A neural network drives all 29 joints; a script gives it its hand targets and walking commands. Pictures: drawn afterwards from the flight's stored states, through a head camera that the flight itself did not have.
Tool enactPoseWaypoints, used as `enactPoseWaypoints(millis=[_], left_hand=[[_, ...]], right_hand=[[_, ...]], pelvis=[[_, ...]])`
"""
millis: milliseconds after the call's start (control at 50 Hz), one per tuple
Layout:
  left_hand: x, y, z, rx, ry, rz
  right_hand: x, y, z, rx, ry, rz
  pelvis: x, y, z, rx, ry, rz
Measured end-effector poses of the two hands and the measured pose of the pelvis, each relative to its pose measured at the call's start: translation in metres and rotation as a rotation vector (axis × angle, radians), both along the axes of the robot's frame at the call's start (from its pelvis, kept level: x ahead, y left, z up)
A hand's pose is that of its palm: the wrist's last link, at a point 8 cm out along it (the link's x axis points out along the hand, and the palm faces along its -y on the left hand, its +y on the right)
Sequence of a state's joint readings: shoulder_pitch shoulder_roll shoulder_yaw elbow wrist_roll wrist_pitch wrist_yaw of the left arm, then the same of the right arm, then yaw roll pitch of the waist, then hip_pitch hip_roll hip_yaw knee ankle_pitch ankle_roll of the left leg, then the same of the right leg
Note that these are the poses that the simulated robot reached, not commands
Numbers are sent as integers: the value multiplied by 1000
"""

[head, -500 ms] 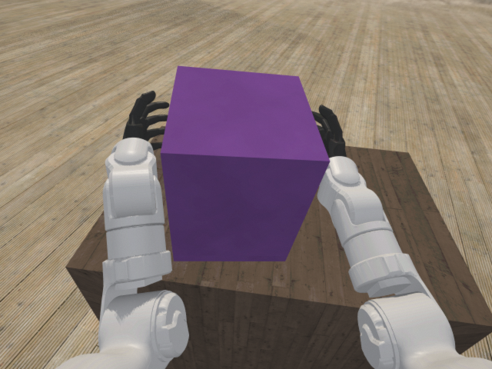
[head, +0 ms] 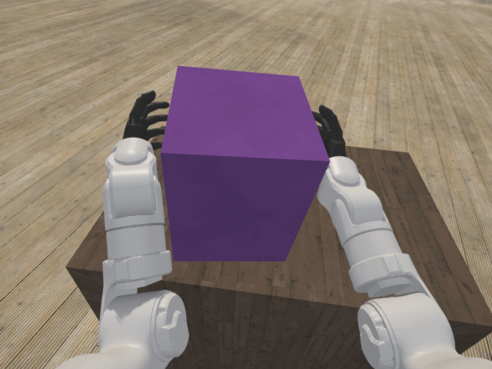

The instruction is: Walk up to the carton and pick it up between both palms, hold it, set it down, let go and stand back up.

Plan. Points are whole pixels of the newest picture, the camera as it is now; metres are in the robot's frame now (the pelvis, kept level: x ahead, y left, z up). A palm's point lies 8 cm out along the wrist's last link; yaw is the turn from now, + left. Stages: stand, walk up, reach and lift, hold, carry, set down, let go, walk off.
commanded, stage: hold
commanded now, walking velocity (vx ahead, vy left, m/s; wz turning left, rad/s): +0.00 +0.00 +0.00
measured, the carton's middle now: (235, 170) +0.39 +0.01 +0.16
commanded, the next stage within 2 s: none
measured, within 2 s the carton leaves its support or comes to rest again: neither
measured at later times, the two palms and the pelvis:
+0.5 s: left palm (139, 145) +0.37 +0.15 +0.23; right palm (329, 156) +0.36 -0.14 +0.21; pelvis +0.00 +0.00 +0.00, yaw +0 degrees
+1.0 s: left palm (137, 146) +0.36 +0.16 +0.23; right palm (330, 155) +0.36 -0.14 +0.21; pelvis +0.00 +0.00 +0.00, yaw +0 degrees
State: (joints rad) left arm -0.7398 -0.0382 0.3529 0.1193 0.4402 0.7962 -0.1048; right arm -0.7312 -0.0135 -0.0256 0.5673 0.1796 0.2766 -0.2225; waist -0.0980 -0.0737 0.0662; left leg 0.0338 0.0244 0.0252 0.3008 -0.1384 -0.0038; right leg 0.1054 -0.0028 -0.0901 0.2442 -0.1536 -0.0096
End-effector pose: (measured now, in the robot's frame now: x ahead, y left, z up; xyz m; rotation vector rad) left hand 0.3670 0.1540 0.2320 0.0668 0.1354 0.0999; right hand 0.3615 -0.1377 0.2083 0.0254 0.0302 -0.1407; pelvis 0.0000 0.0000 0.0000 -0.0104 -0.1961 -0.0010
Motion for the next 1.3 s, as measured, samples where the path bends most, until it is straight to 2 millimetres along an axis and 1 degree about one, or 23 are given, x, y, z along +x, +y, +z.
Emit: enactPoseWaypoints(millis=[300,420,600,940,1020,1180,1300], left_hand=[[0,0,0,3,0,0],[1,-1,-4,5,17,3],[1,1,-5,0,8,3],[-3,3,-4,1,11,10],[-3,2,-2,0,0,6],[0,0,-4,3,17,3],[1,0,-1,2,3,4]], right_hand=[[0,0,0,-1,1,1],[2,-1,-3,-2,16,3],[2,0,-1,-10,8,6],[1,2,0,1,10,12],[0,1,3,-1,0,9],[2,-1,-1,2,17,5],[3,-1,3,0,3,6]], pelvis=[[0,0,0,0,0,0],[2,0,0,0,4,-4],[4,0,0,-1,-1,3],[2,1,0,-1,4,0],[3,0,0,-1,6,0],[2,-1,0,0,2,2],[4,-1,0,0,5,-1]])
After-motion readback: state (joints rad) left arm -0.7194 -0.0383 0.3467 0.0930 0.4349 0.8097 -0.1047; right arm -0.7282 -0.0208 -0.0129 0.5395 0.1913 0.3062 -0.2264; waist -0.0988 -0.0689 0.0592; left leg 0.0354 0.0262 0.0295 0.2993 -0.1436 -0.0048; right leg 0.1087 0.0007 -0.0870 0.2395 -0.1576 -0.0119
